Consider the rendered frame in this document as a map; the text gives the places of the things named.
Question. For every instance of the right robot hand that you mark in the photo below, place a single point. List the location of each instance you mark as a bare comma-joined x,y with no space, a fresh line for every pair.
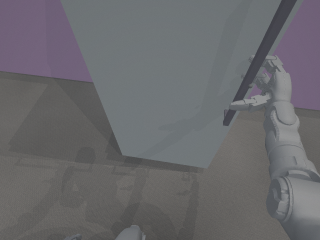
279,86

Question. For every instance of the handle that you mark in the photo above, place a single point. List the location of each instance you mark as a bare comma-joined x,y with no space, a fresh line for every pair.
270,36

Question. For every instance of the right robot forearm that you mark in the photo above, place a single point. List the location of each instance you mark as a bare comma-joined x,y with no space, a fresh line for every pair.
283,144

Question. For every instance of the robot left thigh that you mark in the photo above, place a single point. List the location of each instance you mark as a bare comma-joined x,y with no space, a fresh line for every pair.
131,234

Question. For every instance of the right robot upper arm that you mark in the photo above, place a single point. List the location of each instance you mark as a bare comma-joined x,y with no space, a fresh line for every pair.
295,203

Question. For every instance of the fridge door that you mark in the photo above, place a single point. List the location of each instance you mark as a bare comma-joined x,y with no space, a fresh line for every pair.
165,70

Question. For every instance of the left robot shin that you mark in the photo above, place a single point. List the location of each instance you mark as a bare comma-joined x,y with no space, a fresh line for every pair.
135,226

